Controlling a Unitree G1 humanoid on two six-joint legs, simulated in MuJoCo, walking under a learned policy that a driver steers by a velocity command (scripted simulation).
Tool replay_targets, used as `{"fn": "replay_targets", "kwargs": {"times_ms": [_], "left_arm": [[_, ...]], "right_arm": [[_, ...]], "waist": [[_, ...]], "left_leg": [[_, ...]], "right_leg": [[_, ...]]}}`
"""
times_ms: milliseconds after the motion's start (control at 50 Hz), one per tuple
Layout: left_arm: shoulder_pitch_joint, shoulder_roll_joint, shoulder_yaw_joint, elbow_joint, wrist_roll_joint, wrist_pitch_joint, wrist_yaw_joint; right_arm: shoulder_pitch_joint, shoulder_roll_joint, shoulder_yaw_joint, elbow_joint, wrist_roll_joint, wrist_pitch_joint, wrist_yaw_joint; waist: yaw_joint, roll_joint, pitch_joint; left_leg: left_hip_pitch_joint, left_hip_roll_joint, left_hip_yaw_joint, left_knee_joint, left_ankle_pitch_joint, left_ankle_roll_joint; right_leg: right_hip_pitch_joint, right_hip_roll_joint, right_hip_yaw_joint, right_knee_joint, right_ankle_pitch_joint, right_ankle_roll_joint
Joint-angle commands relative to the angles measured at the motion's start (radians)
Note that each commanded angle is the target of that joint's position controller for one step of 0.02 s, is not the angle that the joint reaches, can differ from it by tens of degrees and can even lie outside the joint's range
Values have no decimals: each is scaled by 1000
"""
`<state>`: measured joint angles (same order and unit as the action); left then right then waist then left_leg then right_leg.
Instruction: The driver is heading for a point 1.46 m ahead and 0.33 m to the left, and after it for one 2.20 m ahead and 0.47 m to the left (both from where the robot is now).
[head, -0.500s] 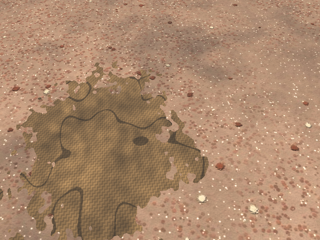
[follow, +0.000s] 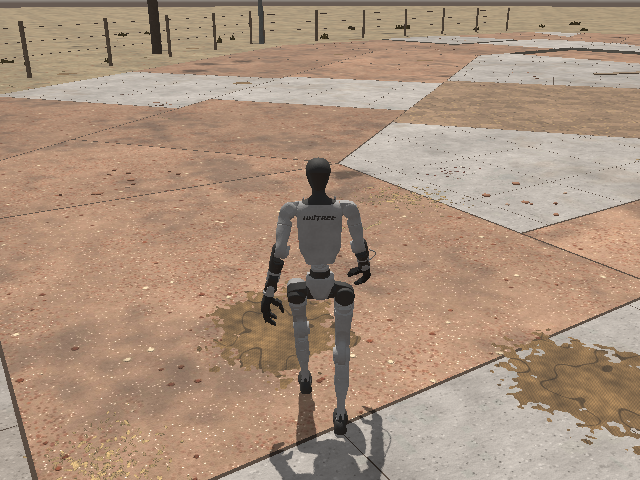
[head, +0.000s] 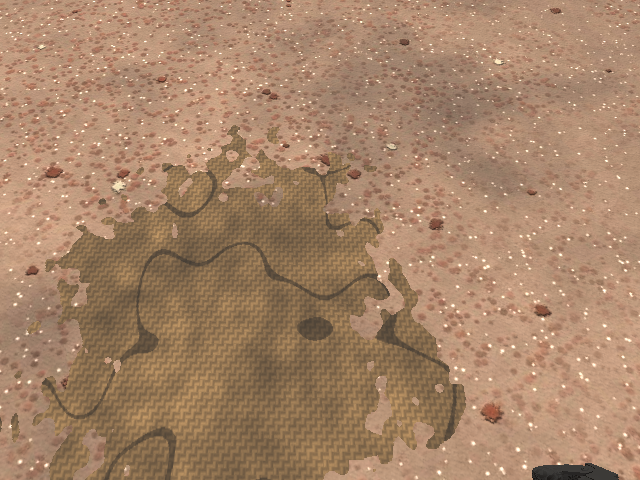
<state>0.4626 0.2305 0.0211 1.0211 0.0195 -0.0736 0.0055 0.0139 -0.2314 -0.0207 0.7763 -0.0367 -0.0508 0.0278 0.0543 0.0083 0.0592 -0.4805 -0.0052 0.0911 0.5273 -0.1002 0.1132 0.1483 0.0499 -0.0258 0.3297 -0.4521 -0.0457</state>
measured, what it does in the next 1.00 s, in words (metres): walks ahead: right foot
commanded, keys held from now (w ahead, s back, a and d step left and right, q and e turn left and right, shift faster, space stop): w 1.00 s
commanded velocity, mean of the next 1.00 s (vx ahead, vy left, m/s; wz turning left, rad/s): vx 0.50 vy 0.00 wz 0.00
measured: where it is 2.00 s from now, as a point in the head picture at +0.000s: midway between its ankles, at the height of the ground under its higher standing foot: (331, 221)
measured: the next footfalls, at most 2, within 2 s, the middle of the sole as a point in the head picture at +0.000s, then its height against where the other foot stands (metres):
right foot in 0.54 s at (390, 465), level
left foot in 1.10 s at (307, 329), level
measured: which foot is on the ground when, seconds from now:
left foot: down 0.00-0.56, up 0.58-1.00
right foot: down 0.00-0.02, up 0.04-0.52, down 0.54-1.00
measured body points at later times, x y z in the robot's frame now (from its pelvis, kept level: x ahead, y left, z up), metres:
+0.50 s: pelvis +0.28 +0.00 +0.01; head +0.31 +0.00 +0.46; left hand +0.48 +0.22 -0.10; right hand +0.20 -0.24 -0.13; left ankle +0.13 +0.08 -0.72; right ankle +0.44 -0.10 -0.70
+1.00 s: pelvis +0.55 -0.01 +0.02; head +0.58 -0.01 +0.47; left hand +0.47 +0.23 -0.12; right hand +0.73 -0.23 -0.10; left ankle +0.71 +0.11 -0.68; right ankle +0.44 -0.09 -0.72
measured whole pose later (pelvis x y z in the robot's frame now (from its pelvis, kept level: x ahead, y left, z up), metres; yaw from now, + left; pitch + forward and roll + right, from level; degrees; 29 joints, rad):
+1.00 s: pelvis +0.55 -0.01 +0.02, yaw +1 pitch +0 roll -2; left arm 0.45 0.19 0.03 1.06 0.02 -0.09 0.00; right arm 0.04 -0.21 -0.03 0.88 -0.02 -0.03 0.03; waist 0.06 0.04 0.05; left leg -0.58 0.08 0.06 0.64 -0.04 0.04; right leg 0.09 0.09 -0.08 0.17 -0.27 -0.07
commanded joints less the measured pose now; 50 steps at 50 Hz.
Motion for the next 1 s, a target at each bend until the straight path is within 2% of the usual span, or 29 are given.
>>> {"fn": "replay_targets", "kwargs": {"times_ms": [20, 40, 60, 80, 100, 120, 160, 220, 280, 340, 400, 440, 480, 500, 520, 540, 560, 580, 600, 620, 640, 660, 680, 700, 740, 780, 860, 940, 1000], "left_arm": [[86, 39, 3, -83, -31, -8, -7], [66, 118, 25, -65, -12, -8, -6], [-35, 143, 36, -95, -5, -8, -6], [-90, 131, 31, -107, -3, -14, -12], [-102, 108, 29, -104, -1, -9, -16], [-85, 95, 26, -98, 14, 5, -20], [-73, 67, 21, -88, 21, 26, -32], [-181, 66, 20, -124, 20, 39, -39], [-315, 64, 17, -168, 16, 38, -41], [-419, 43, 5, -200, 8, 32, -43], [-500, 46, 1, -226, 6, 28, -40], [-528, 56, 3, -243, 7, 24, -37], [-505, 68, 9, -244, 7, 16, -34], [-450, 79, 16, -228, 7, 11, -29], [-340, 96, 26, -193, 8, 5, -21], [-166, 121, 41, -136, 19, -6, -10], [18, 204, 65, -101, 44, -11, 4], [34, 281, 87, -93, 43, -2, 1], [-49, 215, 78, -103, 3, 8, -9], [-151, 160, 62, -118, -6, 7, -11], [-197, 108, 49, -118, -1, -1, -15], [-207, 85, 42, -108, -3, -9, -12], [-207, 59, 34, -93, -5, -14, -9], [-183, 57, 32, -79, -5, -22, -8], [-139, 84, 37, -53, -12, -35, -8], [-107, 99, 40, -38, -12, -38, -7], [-48, 88, 33, -17, -11, -32, -8], [24, 97, 32, 12, -5, -30, -2], [43, 105, 35, 30, 4, -23, 8]], "right_arm": [[504, -300, -92, 87, -38, -14, -34], [457, -266, -88, 89, 7, -4, -21], [330, -219, -76, 76, 24, -2, -21], [257, -146, -58, 65, 24, -9, -16], [233, -114, -48, 73, 20, -17, -16], [229, -91, -40, 89, 24, -23, -18], [266, -88, -38, 115, 23, -42, -17], [323, -112, -43, 150, 30, -54, -16], [379, -103, -38, 176, 33, -51, -17], [426, -105, -34, 197, 32, -51, -20], [481, -107, -32, 223, 25, -47, -28], [497, -112, -32, 238, 17, -42, -35], [478, -124, -34, 244, 12, -37, -42], [459, -132, -37, 244, 10, -36, -45], [446, -140, -38, 245, 9, -33, -45], [431, -136, -36, 241, 15, -30, -43], [430, -101, -23, 206, 25, -34, -40], [559, -5, -10, 202, 58, -33, -28], [467, -119, -38, 208, 31, -28, -36], [386, -113, -41, 179, 31, -35, -31], [352, -92, -38, 174, 31, -38, -28], [343, -80, -39, 177, 18, -28, -24], [366, -60, -34, 183, 5, -14, -17], [369, -45, -33, 185, 2, -3, -10], [336, -36, -33, 172, -2, 11, -1], [247, -41, -33, 142, -3, 18, 3], [79, -35, -23, 85, 8, 14, 6], [-34, -31, -13, 48, 14, 10, 2], [-70, -49, -18, 25, 13, 2, -1]], "waist": [[-171, 197, -368], [-168, 154, -382], [-115, 92, -185], [-98, 33, -92], [-68, 30, -44], [-38, 47, -23], [-22, 47, -31], [-28, 38, 9], [-57, 33, 37], [-87, 41, 39], [-115, 47, 44], [-116, 50, 48], [-90, 56, 38], [-61, 65, 9], [-15, 67, -48], [59, 40, -140], [114, -52, -272], [43, -279, -374], [38, -85, -284], [2, -66, -142], [-22, -30, -78], [-48, -39, -45], [-75, -59, -41], [-82, -66, -45], [-92, -61, -31], [-82, -58, 0], [-44, -60, 33], [-5, -71, 41], [-7, -75, 52]], "left_leg": [[836, 378, -572, -81, -221, 189], [793, 417, -839, -252, -275, 223], [632, 374, -659, -268, -334, 187], [485, 333, -533, -307, -268, 163], [392, 282, -434, -337, -184, 129], [317, 242, -359, -358, -110, 103], [280, 218, -288, -381, 11, 104], [300, 199, -221, -428, 48, 109], [351, 170, -172, -437, 130, 94], [394, 156, -133, -421, 223, 74], [489, 179, -129, -395, 306, 76], [565, 208, -135, -361, 379, 80], [612, 226, -127, -297, 527, 71], [616, 225, -116, -227, 668, 58], [613, 213, -105, -99, 771, 46], [529, 175, -70, 97, 715, 26], [315, 124, -34, 398, 371, 7], [-52, -81, -24, 748, -418, -33], [-141, -26, -160, 802, -389, -14], [-161, 18, -158, 766, -288, -10], [-127, 50, -151, 713, -227, -13], [-86, 72, -148, 666, -204, -22], [-37, 84, -142, 629, -188, -35], [-15, 83, -132, 612, -180, -46], [-48, 93, -110, 573, -150, -64], [-117, 113, -90, 506, -80, -83], [-154, 112, -50, 289, 49, -102], [-135, 80, -18, 133, 97, -85], [-139, 67, -22, 73, 35, -52]], "right_leg": [[-585, -26, -36, 876, 282, -26], [-713, 38, 92, 1011, -55, -40], [-780, -39, 107, 1018, 40, -50], [-761, -81, 95, 957, 120, -53], [-718, -114, 87, 895, 154, -51], [-662, -133, 83, 850, 169, -39], [-624, -138, 61, 818, 189, -21], [-730, -167, 32, 724, 281, 8], [-805, -173, 3, 571, 389, 32], [-776, -146, -30, 405, 472, 35], [-774, -120, -51, 308, 481, 19], [-780, -108, -47, 268, 435, -2], [-724, -83, -53, 227, 354, -33], [-640, -54, -63, 207, 308, -52], [-512, -20, -74, 174, 285, -74], [-287, -24, -64, 120, 332, -105], [-16, -245, 175, 120, 262, -161], [217, -501, 671, 7, 229, -312], [128, -438, 655, -38, 166, -276], [-21, -403, 487, -64, 203, -243], [-134, -358, 386, -101, 309, -216], [-209, -315, 306, -121, 377, -186], [-262, -282, 244, -142, 415, -163], [-280, -271, 216, -152, 458, -161], [-289, -258, 172, -178, 506, -169], [-285, -247, 141, -210, 499, -171], [-251, -213, 84, -222, 564, -153], [-156, -231, 64, -204, 631, -150], [-57, -272, 70, -159, 714, -150]]}}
